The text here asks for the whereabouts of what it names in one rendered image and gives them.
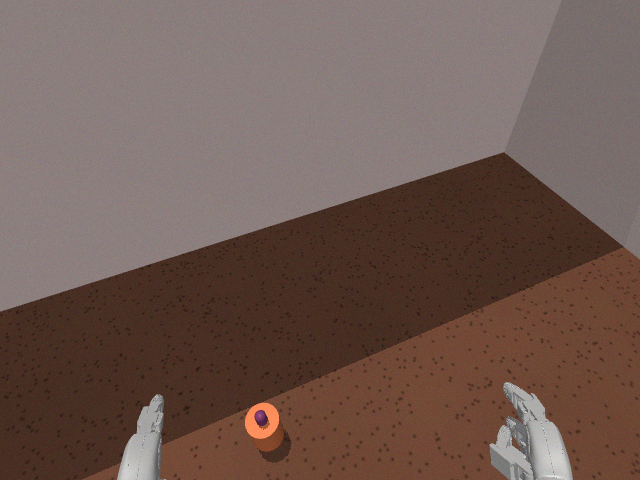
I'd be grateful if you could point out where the left robot hand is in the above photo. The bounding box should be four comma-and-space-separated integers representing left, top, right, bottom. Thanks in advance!
117, 394, 166, 480

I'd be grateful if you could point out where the right robot hand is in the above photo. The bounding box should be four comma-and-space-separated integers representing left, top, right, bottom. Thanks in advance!
490, 382, 573, 480

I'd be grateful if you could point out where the bottle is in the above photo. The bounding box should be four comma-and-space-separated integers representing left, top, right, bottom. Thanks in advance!
245, 403, 284, 452

